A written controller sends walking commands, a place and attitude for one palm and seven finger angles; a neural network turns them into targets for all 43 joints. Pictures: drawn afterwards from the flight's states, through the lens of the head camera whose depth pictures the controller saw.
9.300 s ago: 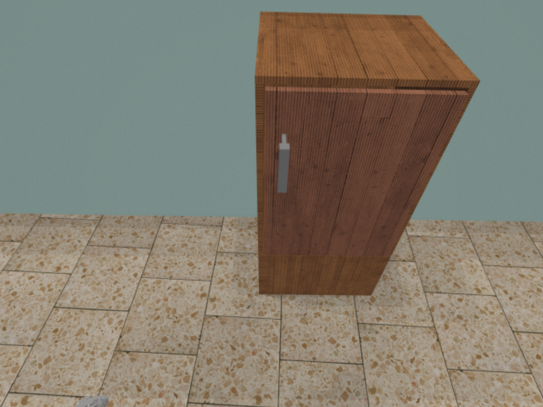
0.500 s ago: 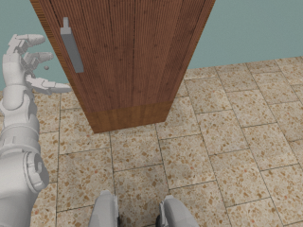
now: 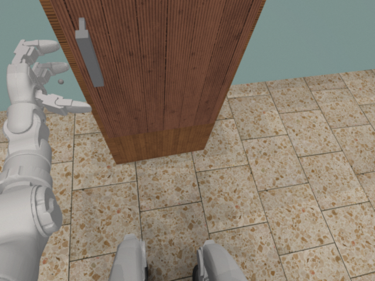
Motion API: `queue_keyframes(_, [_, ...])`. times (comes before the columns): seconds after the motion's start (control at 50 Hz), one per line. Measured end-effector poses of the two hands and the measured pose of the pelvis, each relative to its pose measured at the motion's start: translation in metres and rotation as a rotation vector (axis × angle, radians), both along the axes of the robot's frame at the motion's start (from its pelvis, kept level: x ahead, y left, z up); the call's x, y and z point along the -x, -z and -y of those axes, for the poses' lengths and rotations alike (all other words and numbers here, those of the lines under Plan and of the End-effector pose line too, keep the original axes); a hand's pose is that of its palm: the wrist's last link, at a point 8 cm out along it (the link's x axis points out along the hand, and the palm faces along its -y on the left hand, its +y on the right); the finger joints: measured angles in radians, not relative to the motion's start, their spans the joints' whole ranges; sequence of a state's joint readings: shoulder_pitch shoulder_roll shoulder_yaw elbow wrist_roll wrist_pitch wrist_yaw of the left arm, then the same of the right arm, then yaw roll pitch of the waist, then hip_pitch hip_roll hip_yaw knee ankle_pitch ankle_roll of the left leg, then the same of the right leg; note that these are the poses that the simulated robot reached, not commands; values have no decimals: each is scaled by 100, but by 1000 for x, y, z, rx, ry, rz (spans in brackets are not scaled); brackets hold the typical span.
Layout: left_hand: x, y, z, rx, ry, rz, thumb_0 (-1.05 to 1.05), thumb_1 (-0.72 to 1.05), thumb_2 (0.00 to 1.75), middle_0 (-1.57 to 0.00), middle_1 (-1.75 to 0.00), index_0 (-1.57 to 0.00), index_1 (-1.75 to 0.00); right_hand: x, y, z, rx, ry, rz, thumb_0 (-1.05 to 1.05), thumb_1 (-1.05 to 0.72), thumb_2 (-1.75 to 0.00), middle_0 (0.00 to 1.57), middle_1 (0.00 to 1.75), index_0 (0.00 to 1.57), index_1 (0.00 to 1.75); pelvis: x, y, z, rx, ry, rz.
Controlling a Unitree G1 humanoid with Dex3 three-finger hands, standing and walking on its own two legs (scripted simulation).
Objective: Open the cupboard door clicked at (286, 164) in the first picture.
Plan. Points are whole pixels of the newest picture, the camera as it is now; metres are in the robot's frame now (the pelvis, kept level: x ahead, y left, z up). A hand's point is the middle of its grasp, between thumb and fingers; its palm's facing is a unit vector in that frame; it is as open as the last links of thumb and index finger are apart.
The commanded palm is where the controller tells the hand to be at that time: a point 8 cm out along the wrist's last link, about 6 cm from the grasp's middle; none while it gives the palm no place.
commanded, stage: slide the fingers in behind the handle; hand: left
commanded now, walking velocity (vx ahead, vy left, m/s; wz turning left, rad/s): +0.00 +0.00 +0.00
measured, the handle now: (90, 54) +0.57 +0.18 +0.08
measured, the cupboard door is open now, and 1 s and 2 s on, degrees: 0 0 0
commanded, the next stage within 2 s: close the thumb around the handle in 1.54 s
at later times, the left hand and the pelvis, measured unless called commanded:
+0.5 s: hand (89, 76) +0.52 +0.18 +0.07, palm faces +0.17 -0.99 -0.02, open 13.9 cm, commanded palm +0.49 +0.22 +0.07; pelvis +0.00 -0.01 +0.00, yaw +0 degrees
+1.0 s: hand (99, 77) +0.52 +0.16 +0.07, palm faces +0.16 -0.99 +0.00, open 13.9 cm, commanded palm +0.49 +0.20 +0.07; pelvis +0.01 -0.01 +0.00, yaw +1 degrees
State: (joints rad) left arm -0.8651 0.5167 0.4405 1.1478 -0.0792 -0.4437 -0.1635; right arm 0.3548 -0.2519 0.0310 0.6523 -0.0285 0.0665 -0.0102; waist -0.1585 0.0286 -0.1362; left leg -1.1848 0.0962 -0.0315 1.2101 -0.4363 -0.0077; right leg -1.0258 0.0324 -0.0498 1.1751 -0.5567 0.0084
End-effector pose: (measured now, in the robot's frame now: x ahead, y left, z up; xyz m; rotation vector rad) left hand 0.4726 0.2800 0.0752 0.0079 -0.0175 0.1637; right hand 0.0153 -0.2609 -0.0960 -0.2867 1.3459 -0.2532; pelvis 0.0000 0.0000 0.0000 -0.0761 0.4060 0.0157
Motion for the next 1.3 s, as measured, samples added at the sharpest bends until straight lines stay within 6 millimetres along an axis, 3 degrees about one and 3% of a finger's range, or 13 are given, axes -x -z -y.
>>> queue_keyframes(0.54, [-20, 3, 54, -12, -5, -14, -1, -50, 30, -30, -120, -30, -120, 9, 6, 3, -39, 21, -24, 1, -91, -90, 20, 30, 20, 30, -4, 1, 8, -18, 6, -14])
queue_keyframes(1.02, [-16, 3, 72, 7, 0, -3, -1, -50, 30, -30, -120, -30, -120, -8, 4, 10, -42, 3, -2, 1, -91, -90, 20, 30, 20, 30, -9, -2, 12, -22, -3, -5])
queue_keyframes(1.3, [-21, 3, 81, 3, -4, 3, -1, -50, 30, -30, -120, -30, -120, 3, 7, 1, -57, 16, -19, 1, -91, -90, 20, 30, 20, 30, -6, 0, 7, -21, 2, -11])
